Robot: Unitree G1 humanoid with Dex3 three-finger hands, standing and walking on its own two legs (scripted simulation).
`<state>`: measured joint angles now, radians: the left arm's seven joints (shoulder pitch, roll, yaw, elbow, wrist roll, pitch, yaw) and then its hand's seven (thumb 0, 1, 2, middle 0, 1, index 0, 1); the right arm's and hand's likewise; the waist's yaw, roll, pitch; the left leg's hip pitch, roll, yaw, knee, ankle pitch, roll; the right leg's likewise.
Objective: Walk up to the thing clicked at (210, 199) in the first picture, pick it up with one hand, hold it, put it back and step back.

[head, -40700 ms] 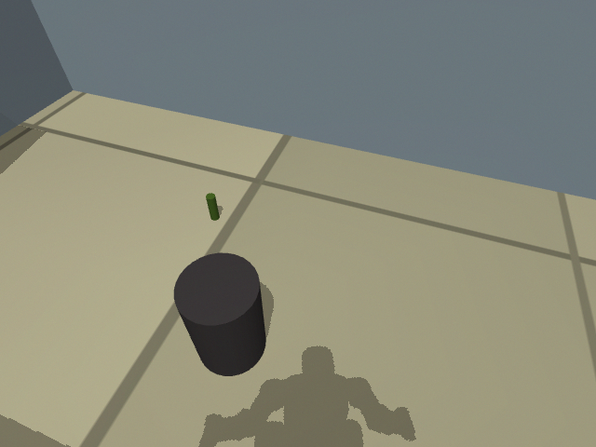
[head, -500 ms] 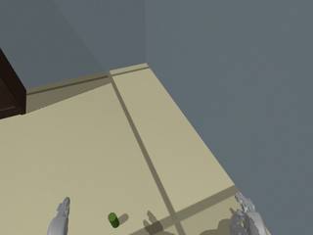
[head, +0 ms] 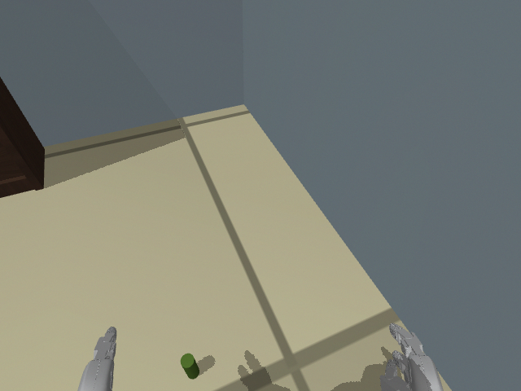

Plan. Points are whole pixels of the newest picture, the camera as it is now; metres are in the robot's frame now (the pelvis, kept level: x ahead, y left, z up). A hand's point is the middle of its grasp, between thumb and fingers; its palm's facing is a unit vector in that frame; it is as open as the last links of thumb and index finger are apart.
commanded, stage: home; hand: left
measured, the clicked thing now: (190, 366) +0.35 +0.21 -0.65
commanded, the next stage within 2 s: stand in 0.18 s
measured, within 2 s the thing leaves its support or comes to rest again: neither
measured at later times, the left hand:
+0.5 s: hand (141, 389) +0.17 +0.18 -0.06, palm faces +0.10 -0.96 -0.28, open 15.3 cm
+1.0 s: hand out of the picture +0.07 +0.25 -0.11, palm faces -0.01 -0.94 -0.34, open 7.5 cm
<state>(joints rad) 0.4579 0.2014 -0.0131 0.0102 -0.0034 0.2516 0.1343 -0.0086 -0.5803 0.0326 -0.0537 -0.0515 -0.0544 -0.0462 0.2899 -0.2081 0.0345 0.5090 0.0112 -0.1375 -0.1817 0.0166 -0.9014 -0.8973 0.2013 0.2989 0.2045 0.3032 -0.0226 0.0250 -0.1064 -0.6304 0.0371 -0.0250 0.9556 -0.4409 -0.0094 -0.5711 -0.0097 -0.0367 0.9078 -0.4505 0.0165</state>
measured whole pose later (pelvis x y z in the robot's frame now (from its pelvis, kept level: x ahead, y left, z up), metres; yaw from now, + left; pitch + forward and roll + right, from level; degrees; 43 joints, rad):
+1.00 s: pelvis -0.01 +0.01 +0.04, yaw +0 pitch -3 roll +0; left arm 0.24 0.32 0.01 0.91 0.03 0.00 0.02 0.01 0.88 0.89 -0.21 -0.30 -0.21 -0.30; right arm 0.20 -0.31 -0.02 0.97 -0.04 0.00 -0.01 0.01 -0.90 -0.90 0.20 0.30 0.20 0.30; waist 0.01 -0.01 0.03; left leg -0.28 0.00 0.02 0.62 -0.28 0.02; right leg -0.25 -0.05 0.00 0.61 -0.31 0.04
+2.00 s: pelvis +0.00 +0.01 +0.06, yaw -1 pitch -3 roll +0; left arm 0.13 0.32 0.00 1.15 0.02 -0.01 0.01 0.01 0.90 0.90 -0.21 -0.30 -0.21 -0.30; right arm 0.13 -0.33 0.00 1.16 -0.01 0.00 0.00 0.01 -0.91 -0.90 0.20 0.30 0.20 0.30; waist -0.01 0.00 0.06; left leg -0.14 0.00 0.03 0.35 -0.16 0.00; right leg -0.13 -0.04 0.01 0.37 -0.19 0.03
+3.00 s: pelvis -0.02 -0.01 +0.04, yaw -2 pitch -2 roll +2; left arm 0.09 0.40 0.04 1.02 0.01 0.03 0.01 0.01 0.90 0.90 -0.21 -0.30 -0.21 -0.30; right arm 0.05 -0.37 -0.04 1.04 0.01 0.04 0.01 0.01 -0.90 -0.90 0.20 0.30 0.21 0.30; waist -0.01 -0.03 0.16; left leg -0.27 0.01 0.04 0.51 -0.21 0.00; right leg -0.29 -0.03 0.01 0.61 -0.29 -0.02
